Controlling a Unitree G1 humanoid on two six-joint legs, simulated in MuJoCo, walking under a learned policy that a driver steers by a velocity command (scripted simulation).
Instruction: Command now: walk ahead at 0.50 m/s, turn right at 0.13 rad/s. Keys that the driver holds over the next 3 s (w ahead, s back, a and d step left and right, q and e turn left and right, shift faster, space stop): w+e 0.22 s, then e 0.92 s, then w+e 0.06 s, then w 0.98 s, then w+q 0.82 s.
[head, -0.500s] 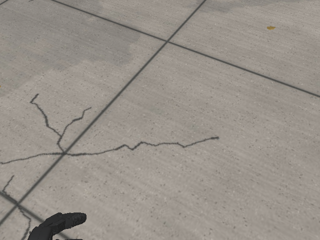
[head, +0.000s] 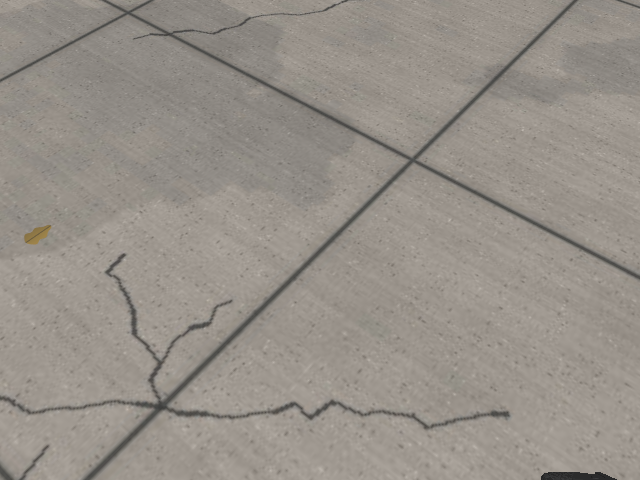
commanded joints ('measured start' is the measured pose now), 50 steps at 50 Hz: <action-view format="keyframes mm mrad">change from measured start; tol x32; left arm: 1 -17 164 31 -39 -2 11 6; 50 -244 171 63 -424 -3 112 42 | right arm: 1 123 -169 -57 -23 1 -24 1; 4 463 -252 -83 56 -22 -13 -15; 50 224 -196 -69 -71 -18 45 -51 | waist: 1 -151 -107 -61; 4 -213 197 -443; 13 -54 46 26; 28 -75 -319 -404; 50 -115 -156 -139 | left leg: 1 254 -52 31 -49 -72 51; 4 1008 365 -715 -178 -308 273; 10 391 191 -114 -359 -137 122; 25 564 179 205 105 561 45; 26 468 109 219 328 366 -17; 27 183 -16 206 631 -480 -78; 29 -98 -108 -108 942 -688 -88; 50 378 -25 -119 -138 -176 -41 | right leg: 1 -40 -258 111 223 756 -125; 4 -755 -4 162 1045 -233 -15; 25 -443 -23 -47 305 263 -91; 27 -30 -251 319 310 1057 -218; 28 168 -439 740 226 938 -459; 50 -416 -82 502 218 132 -106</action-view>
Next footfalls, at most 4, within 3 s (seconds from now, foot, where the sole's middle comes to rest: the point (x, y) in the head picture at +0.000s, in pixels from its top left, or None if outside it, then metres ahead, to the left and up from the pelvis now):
0.04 left None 0.21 0.13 -0.77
0.52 right None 0.41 -0.12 -0.77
1.00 left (310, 470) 0.49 0.09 -0.77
1.44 right None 0.32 -0.13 -0.77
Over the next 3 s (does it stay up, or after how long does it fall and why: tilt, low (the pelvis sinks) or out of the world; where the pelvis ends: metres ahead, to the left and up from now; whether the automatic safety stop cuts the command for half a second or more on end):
stays up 1.00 -0.54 -0.02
